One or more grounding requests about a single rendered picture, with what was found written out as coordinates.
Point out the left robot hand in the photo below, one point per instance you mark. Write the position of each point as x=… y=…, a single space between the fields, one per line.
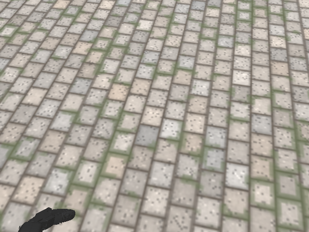
x=46 y=218

